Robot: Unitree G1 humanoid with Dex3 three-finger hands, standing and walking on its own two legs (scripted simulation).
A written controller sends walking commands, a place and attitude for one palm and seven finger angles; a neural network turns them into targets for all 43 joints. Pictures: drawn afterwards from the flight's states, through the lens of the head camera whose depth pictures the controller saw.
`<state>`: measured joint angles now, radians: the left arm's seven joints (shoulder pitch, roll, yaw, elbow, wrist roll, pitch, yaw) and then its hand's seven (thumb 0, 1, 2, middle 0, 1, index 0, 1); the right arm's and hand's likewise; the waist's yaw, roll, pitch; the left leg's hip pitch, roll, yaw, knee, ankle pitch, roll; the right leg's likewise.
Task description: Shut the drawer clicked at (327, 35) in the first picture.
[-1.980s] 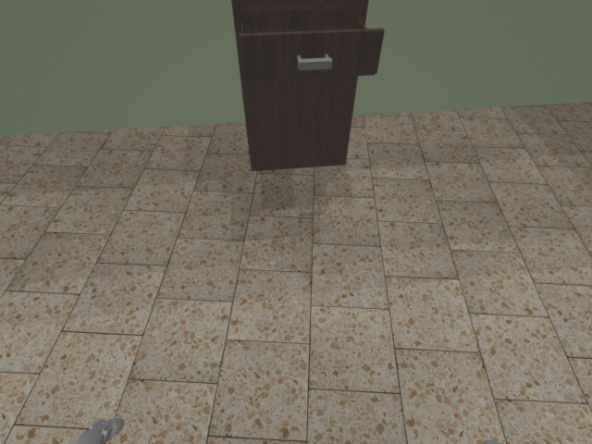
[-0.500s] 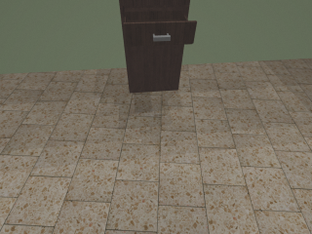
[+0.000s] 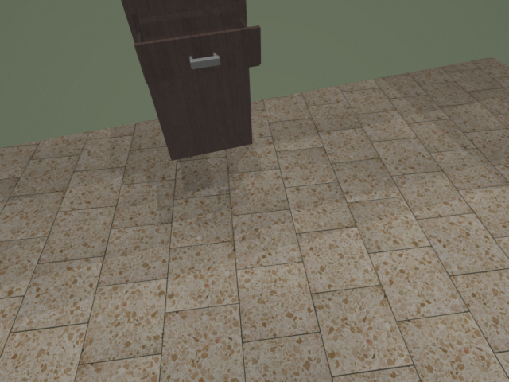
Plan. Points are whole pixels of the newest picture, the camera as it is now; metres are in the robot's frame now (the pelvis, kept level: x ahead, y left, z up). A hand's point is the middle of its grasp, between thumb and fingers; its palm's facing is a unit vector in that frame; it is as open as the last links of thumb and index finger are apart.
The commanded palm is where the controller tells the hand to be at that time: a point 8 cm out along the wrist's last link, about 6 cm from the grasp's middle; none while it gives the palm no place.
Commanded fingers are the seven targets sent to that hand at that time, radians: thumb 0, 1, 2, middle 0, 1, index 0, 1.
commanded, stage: walk to a spot facing it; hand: left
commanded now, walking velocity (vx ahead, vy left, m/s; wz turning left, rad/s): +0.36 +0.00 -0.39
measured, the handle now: (204, 59) +1.15 +0.27 -0.04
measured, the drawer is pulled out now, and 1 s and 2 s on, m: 0.30 0.30 0.30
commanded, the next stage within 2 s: turn to face it in 1.42 s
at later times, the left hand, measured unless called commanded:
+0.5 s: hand out of the picture +0.11 +0.17 -0.17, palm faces -0.01 -0.99 -0.15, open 7.4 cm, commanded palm none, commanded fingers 0.00 0.90 0.90 -0.20 -0.30 -0.20 -0.30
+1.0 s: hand (202, 217) +0.52 +0.19 -0.16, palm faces -0.30 -0.94 -0.13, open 7.4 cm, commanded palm none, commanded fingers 0.00 0.90 0.90 -0.20 -0.30 -0.20 -0.30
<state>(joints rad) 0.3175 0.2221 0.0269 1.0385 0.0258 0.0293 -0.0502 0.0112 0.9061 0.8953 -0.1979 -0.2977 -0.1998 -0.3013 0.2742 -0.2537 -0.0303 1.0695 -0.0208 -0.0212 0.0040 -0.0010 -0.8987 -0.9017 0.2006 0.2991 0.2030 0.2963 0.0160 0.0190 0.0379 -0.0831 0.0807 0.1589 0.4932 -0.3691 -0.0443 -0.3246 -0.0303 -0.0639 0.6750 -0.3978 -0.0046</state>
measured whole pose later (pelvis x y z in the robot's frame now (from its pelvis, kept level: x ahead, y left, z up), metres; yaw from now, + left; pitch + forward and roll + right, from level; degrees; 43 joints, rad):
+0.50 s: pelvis +0.18 +0.00 +0.00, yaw -8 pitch +0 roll -2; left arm 0.48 0.12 0.02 1.11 0.03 -0.07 0.02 0.01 0.90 0.90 -0.20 -0.30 -0.20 -0.30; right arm 0.12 -0.16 -0.04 0.99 -0.01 -0.02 0.04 0.00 -0.90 -0.90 0.19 0.30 0.20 0.30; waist 0.06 0.01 0.02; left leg -0.56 0.10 0.09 0.75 -0.19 -0.02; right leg 0.08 0.06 0.05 0.29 -0.36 -0.03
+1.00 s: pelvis +0.39 +0.04 +0.01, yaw -19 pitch -1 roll -1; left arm 0.19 0.18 0.07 1.01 0.03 0.03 -0.03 0.01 0.91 0.90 -0.19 -0.30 -0.19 -0.30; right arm 0.48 -0.13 -0.02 1.12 -0.01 -0.09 -0.03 0.00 -0.91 -0.90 0.19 0.30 0.20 0.30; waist -0.02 -0.03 0.03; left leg 0.02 -0.01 0.31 0.30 -0.31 0.08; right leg -0.67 -0.10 -0.04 1.00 -0.06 0.01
